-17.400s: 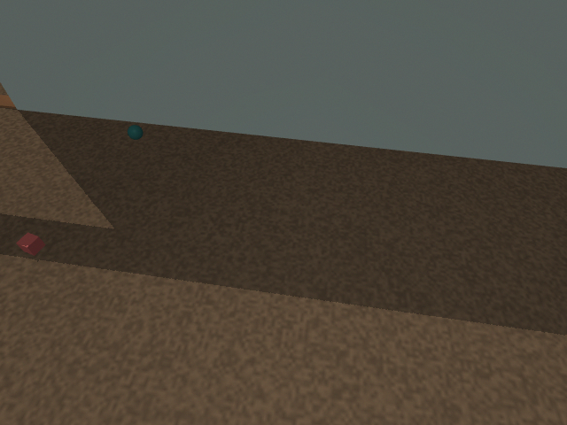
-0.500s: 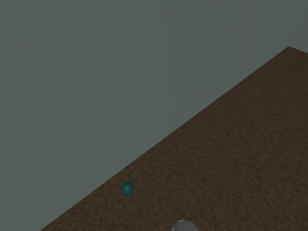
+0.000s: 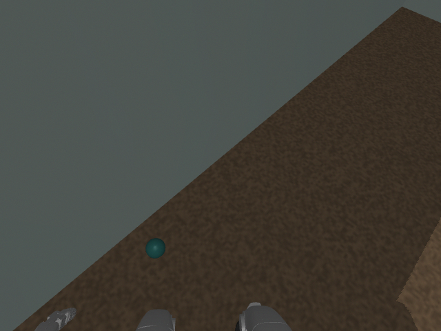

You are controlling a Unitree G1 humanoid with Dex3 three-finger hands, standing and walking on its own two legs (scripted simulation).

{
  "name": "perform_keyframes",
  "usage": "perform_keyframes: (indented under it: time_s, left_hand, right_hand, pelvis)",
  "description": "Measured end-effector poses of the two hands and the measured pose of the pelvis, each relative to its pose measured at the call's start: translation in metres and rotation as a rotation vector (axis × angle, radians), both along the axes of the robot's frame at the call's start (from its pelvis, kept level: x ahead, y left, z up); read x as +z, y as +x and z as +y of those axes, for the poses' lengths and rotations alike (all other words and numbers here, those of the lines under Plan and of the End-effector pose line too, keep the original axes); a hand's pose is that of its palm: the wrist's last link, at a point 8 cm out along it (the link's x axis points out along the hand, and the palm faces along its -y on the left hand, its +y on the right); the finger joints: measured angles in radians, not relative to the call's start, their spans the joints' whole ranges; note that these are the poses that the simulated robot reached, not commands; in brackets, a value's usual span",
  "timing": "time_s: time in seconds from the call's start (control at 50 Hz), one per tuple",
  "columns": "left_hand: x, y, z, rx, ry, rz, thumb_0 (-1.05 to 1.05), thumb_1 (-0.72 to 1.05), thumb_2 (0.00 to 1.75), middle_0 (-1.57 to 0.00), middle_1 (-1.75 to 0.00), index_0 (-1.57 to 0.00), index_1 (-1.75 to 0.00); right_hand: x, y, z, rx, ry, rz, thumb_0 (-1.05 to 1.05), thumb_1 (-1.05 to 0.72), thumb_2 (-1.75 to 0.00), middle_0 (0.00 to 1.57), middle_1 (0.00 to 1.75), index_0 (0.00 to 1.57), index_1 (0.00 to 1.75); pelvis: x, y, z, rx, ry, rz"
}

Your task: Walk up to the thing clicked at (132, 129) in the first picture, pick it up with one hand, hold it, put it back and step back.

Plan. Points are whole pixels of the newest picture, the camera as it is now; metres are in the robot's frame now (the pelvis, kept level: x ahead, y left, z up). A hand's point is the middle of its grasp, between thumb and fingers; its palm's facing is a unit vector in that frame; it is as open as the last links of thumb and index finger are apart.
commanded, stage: walk up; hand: left
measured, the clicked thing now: (155, 248) +0.45 +0.23 -0.70
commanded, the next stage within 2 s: stand in 1.98 s
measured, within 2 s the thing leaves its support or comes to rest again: neither
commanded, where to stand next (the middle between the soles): +0.06 -0.01 m, yaw +3 degrees
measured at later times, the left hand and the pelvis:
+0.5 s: hand out of the picture +0.08 +0.24 -0.14, palm faces +0.02 -0.91 -0.41, open 7.4 cm; pelvis +0.00 -0.04 +0.00, yaw +2 degrees
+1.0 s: hand out of the picture +0.04 +0.24 -0.13, palm faces +0.05 -0.93 -0.37, open 7.4 cm; pelvis -0.02 -0.02 +0.02, yaw +3 degrees
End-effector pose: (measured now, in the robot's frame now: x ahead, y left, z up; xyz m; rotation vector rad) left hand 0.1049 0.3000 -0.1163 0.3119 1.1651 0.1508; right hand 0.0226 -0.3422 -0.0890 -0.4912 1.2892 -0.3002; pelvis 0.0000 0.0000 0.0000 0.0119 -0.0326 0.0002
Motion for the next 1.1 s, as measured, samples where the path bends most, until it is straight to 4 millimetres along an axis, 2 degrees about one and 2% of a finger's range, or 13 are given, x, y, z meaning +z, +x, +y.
perform_keyframes:
  time_s: [0.06,0.12,0.18,0.24,0.3,0.36,0.5,0.58,0.66,0.78,0.88,1.1]
  left_hand:
    - [0.016,0.008,-0.009,0.01,0.01,-0.026,0.01,0.9,0.9,-0.21,-0.3,-0.21,-0.3]
    - [0.023,0.015,-0.009,0.01,0.037,-0.043,0.01,0.9,0.9,-0.21,-0.3,-0.21,-0.3]
    - [0.021,0.021,-0.003,0.019,0.055,-0.067,0.01,0.9,0.9,-0.21,-0.3,-0.21,-0.3]
    - [0.011,0.026,0.005,0.047,0.062,-0.08,0.01,0.9,0.9,-0.21,-0.3,-0.21,-0.3]
    - [0.009,0.024,0.003,0.07,0.064,-0.064,0.01,0.9,0.9,-0.21,-0.3,-0.21,-0.3]
    - [0.01,0.013,-0.002,0.071,0.063,-0.026,0.01,0.91,0.9,-0.2,-0.3,-0.2,-0.3]
    - [0.012,-0.036,-0.023,0.091,0.096,0.045,0.01,0.91,0.9,-0.2,-0.3,-0.2,-0.3]
    - [0.021,-0.064,-0.033,0.098,0.106,0.084,0.01,0.9,0.9,-0.21,-0.3,-0.21,-0.3]
    - [0.029,-0.078,-0.032,0.108,0.115,0.092,0.01,0.9,0.9,-0.21,-0.3,-0.21,-0.3]
    - [0.025,-0.08,-0.018,0.131,0.108,0.055,0.01,0.9,0.9,-0.21,-0.3,-0.21,-0.3]
    - [0.025,-0.075,-0.02,0.119,0.089,-0.004,0.01,0.9,0.9,-0.21,-0.3,-0.21,-0.3]
    - [0.032,-0.067,-0.014,0.106,0.041,-0.011,0.01,0.9,0.9,-0.21,-0.3,-0.21,-0.3]
  right_hand:
    - [-0.004,0.034,0.01,0.025,0.059,-0.076,0.01,-0.9,-0.9,0.21,0.3,0.2,0.3]
    - [-0.01,0.061,0.019,0.05,0.106,-0.134,0.0,-0.9,-0.9,0.21,0.3,0.2,0.3]
    - [-0.018,0.078,0.027,0.068,0.131,-0.158,0.0,-0.9,-0.9,0.21,0.3,0.2,0.3]
    - [-0.025,0.085,0.034,0.077,0.138,-0.161,0.0,-0.9,-0.9,0.21,0.3,0.2,0.3]
    - [-0.024,0.086,0.036,0.094,0.154,-0.146,0.0,-0.9,-0.9,0.21,0.3,0.2,0.3]
    - [-0.019,0.087,0.029,0.099,0.155,-0.139,0.0,-0.9,-0.9,0.21,0.3,0.2,0.3]
    - [-0.023,0.092,-0.004,0.095,0.154,-0.135,0.0,-0.9,-0.9,0.21,0.3,0.2,0.3]
    - [-0.019,0.093,-0.012,0.081,0.165,-0.132,0.0,-0.9,-0.9,0.21,0.3,0.2,0.3]
    - [-0.016,0.094,-0.014,0.081,0.172,-0.142,0.01,-0.9,-0.9,0.2,0.3,0.2,0.3]
    - [-0.017,0.086,0.005,0.11,0.177,-0.134,0.0,-0.91,-0.9,0.2,0.3,0.2,0.3]
    - [-0.014,0.072,0.017,0.1,0.212,-0.133,0.0,-0.9,-0.9,0.2,0.3,0.2,0.3]
    - [-0.005,0.044,0.031,0.066,0.221,-0.089,0.0,-0.9,-0.9,0.21,0.3,0.2,0.3]
  pelvis:
    - [0.008,0.009,-0.004,-0.001,0.011,0.001]
    - [0.009,0.017,-0.006,-0.003,0.003,0.005]
    - [0.002,0.022,-0.006,0.005,-0.013,-0.001]
    - [-0.007,0.023,-0.006,0.02,0.009,-0.017]
    - [-0.005,0.019,-0.009,0.021,0.003,-0.015]
    - [0.0,0.014,-0.016,0.027,-0.011,0.002]
    - [0.001,0.002,-0.04,0.026,-0.04,0.005]
    - [0.008,0.0,-0.047,0.02,0.007,0.003]
    - [0.013,-0.004,-0.043,0.038,0.016,0.007]
    - [0.012,-0.016,-0.036,0.054,0.035,-0.007]
    - [0.014,-0.021,-0.037,0.057,-0.007,-0.026]
    - [0.026,-0.022,-0.021,0.056,-0.019,-0.017]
